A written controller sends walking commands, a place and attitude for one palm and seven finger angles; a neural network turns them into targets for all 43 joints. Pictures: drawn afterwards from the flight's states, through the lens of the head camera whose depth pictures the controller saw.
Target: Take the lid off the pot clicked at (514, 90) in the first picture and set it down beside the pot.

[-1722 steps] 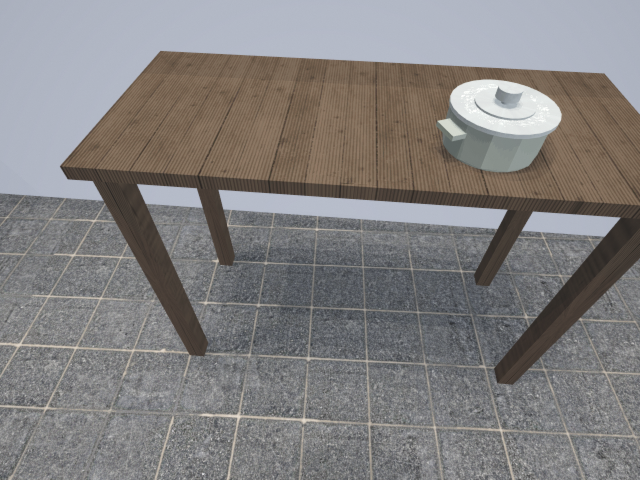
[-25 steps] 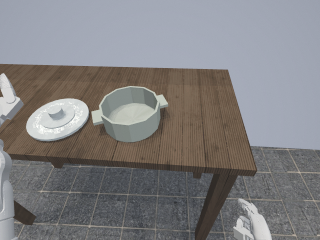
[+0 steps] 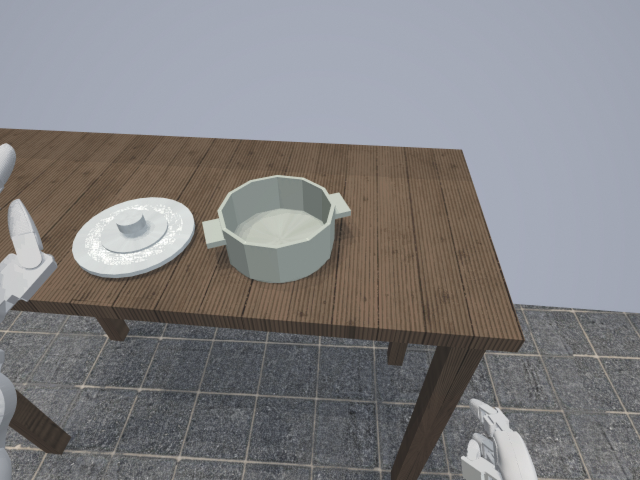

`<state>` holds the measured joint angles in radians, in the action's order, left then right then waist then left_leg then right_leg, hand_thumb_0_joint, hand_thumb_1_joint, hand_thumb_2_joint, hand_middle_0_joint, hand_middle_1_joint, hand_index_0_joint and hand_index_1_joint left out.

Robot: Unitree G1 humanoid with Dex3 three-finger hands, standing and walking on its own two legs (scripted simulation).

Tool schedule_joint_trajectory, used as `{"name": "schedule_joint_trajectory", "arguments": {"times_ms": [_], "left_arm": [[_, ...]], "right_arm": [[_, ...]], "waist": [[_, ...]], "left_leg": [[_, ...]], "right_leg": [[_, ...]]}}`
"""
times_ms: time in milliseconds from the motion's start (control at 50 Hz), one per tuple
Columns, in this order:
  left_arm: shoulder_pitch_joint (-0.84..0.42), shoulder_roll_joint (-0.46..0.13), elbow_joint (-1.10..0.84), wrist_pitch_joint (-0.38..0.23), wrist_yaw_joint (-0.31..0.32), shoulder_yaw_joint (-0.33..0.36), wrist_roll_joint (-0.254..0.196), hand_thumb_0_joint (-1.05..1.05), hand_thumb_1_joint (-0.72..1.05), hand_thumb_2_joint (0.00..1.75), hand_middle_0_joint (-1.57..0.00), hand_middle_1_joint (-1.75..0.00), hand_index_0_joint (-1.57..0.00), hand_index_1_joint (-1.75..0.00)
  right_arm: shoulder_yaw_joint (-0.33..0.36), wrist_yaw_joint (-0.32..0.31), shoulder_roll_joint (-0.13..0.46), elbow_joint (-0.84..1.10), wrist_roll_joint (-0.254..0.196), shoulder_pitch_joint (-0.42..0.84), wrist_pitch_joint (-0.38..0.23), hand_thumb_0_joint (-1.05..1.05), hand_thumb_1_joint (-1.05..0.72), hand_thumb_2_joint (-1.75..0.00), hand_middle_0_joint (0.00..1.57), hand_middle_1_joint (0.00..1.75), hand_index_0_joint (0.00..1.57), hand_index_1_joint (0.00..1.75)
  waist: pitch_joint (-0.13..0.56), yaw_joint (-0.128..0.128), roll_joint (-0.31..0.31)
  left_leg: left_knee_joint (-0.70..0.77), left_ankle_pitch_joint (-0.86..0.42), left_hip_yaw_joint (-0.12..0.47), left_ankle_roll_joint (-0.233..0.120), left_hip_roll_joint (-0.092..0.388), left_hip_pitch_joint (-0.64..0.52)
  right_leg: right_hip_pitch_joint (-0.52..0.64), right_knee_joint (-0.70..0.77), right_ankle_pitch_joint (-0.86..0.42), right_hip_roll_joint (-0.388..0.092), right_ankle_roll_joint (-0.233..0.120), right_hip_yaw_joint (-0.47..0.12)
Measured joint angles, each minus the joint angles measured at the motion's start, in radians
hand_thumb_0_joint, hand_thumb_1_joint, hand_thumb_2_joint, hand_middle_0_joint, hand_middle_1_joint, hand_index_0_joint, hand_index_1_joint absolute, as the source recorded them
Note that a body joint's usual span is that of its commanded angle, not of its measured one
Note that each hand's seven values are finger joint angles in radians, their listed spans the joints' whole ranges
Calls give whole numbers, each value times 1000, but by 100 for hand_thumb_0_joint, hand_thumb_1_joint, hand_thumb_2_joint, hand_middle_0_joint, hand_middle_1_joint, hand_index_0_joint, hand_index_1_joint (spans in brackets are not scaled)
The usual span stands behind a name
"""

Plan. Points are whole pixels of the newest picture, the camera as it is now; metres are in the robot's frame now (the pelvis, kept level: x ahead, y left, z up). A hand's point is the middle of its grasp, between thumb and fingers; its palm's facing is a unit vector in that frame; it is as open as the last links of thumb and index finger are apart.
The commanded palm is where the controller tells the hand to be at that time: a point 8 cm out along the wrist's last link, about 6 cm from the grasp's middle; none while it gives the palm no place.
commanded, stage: draw the hand back to the body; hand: left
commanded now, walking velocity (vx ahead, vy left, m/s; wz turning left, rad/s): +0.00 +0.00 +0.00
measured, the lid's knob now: (130, 221) +0.45 +0.37 +0.08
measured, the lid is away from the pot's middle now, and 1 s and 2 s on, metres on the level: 0.24 0.24 0.24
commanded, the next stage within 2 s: step back with the hand held close in 0.22 s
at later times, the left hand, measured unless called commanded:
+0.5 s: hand (23, 260) +0.18 +0.25 +0.27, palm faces +0.51 -0.78 -0.37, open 7.4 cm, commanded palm +0.12 +0.29 +0.26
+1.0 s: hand out of the picture +0.12 +0.26 +0.26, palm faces +0.50 -0.78 -0.38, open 7.4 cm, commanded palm +0.05 +0.31 +0.26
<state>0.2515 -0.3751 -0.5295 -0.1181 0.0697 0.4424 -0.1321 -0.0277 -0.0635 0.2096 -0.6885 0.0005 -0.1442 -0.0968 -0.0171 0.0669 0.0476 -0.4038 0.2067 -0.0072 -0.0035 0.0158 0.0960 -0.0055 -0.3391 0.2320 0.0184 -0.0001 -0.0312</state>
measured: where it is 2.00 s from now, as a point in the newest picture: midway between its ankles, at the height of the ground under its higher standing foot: outside the picture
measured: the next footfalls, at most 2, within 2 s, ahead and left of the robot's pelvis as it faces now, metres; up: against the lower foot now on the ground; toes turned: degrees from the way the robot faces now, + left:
right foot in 1.30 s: -0.13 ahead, -0.10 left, +0.00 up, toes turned -4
left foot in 1.44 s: -0.05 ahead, +0.14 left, +0.00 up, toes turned -3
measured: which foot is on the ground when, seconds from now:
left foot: down 0.00-1.00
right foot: down 0.00-1.00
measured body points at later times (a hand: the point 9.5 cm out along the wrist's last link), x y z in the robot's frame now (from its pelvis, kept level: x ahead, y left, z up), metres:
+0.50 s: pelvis -0.01 +0.01 +0.00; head -0.02 +0.01 +0.45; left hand +0.15 +0.29 +0.29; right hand +0.19 -0.20 -0.08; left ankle +0.02 +0.12 -0.74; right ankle -0.02 -0.12 -0.74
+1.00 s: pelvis -0.08 +0.03 -0.02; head -0.07 +0.04 +0.43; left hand +0.08 +0.30 +0.28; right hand +0.08 -0.21 -0.10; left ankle +0.01 +0.12 -0.74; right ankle -0.02 -0.12 -0.75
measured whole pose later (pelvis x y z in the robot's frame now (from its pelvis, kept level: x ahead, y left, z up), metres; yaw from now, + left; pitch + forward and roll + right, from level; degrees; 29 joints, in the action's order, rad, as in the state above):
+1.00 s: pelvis -0.08 +0.03 -0.02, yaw +0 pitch -1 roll -3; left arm 0.38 -0.44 -0.74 -0.26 0.14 0.54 -0.07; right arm 0.00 -0.05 0.21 -0.59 -0.03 -0.23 -0.07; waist -0.02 -0.01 0.04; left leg -0.67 0.29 0.01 -0.03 0.01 0.44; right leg -0.32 -0.53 0.20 0.02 0.04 -0.01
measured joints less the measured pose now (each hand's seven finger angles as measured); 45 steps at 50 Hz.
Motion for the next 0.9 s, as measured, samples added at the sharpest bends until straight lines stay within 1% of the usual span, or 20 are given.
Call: {"name": "schedule_joint_trajectory", "arguments": {"times_ms": [120, 220, 340, 360, 440, 480, 560, 640, 700, 780, 840, 900], "left_arm": [[71, 5, -67, 2, 1, -14, 7, 1, 89, 90, -21, -30, -21, -30], [66, 4, -79, 0, 8, -15, 13, 1, 88, 90, -21, -30, -21, -30], [59, 10, -78, 5, 12, -18, 15, 1, 89, 90, -21, -30, -21, -30], [57, 5, -81, 3, 11, -12, 21, 1, 89, 90, -21, -30, -21, -30], [29, -41, -85, -66, 22, 50, 41, 1, 88, 90, -21, -30, -21, -30], [37, -48, -95, -84, 21, 61, 45, 1, 89, 90, -21, -30, -21, -30], [109, -59, -127, -84, 8, 50, 49, 1, 89, 90, -21, -30, -21, -30], [209, -92, -190, -75, 0, 53, 49, 1, 89, 90, -21, -30, -21, -30], [261, -126, -243, -81, 4, 74, 48, 1, 88, 90, -22, -30, -21, -30], [266, -149, -279, -102, 22, 112, 47, 1, 88, 90, -22, -30, -21, -30], [222, -138, -266, -120, 38, 131, 50, 1, 88, 90, -22, -30, -22, -30], [173, -110, -238, -133, 51, 135, 53, 1, 88, 90, -22, -30, -22, -30]], "right_arm": [[-3, 1, -7, 6, 4, -5, -7, 1, -91, -90, 20, 30, 20, 30], [-7, -4, -10, 1, 5, -4, -13, 1, -91, -90, 20, 30, 20, 30], [-13, -5, -16, 2, 7, 0, -14, 1, -91, -90, 20, 30, 20, 30], [-15, -3, -14, 12, 4, -3, -8, 1, -91, -90, 20, 30, 20, 30], [-16, 13, 1, 49, -5, 0, 16, 1, -91, -90, 20, 30, 20, 30], [-6, 21, 10, 66, -11, 3, 32, 1, -91, -90, 20, 30, 20, 30], [19, 24, 22, 103, -22, 1, 67, 1, -91, -90, 20, 30, 20, 30], [36, 22, 23, 135, -28, -13, 85, 1, -91, -90, 20, 30, 20, 30], [42, 20, 19, 150, -30, -32, 81, 1, -91, -90, 20, 30, 20, 30], [42, 17, 9, 154, -30, -57, 55, 1, -91, -90, 20, 30, 20, 30], [37, 14, 4, 145, -33, -70, 34, 1, -91, -90, 20, 30, 20, 30], [32, 14, -3, 126, -34, -79, 22, 1, -91, -90, 20, 30, 20, 30]], "waist": [[1, 8, -1], [-3, 16, -1], [-8, 16, 0], [-4, 15, 2], [6, -3, 9], [6, -16, 8], [-2, -46, -8], [-17, -70, -40], [-27, -74, -64], [-35, -66, -75], [-35, -62, -56], [-22, -63, -28]], "left_leg": [[-10, 1, 2, -3, -2, 4], [-15, 0, 8, -6, -5, 5], [-12, -4, 8, -7, -7, 5], [-18, -2, 9, -7, -4, 15], [-59, 9, 14, -11, 8, 85], [-66, 7, 9, -14, 7, 112], [-63, -2, -11, -26, -3, 144], [-71, -12, -27, -36, -14, 176], [-87, -17, -31, -40, -19, 205], [-125, -19, -30, -42, -25, 244], [-166, -14, -18, -40, -21, 276], [-204, -1, -1, -35, -8, 304]], "right_leg": [[2, 2, -3, -2, 4, 2], [5, 1, -5, -4, 6, 8], [5, 2, -7, -6, 7, 9], [-1, 3, -9, -4, 7, 10], [-50, 9, -23, 9, 10, 12], [-76, 6, -29, 8, 15, 8], [-126, -18, -30, -5, 30, -11], [-178, -59, -25, -16, 40, -25], [-218, -100, -18, -21, 43, -28], [-269, -168, 0, -27, 31, -20], [-290, -199, 3, -22, 38, -8], [-298, -198, -8, -9, 39, 8]]}}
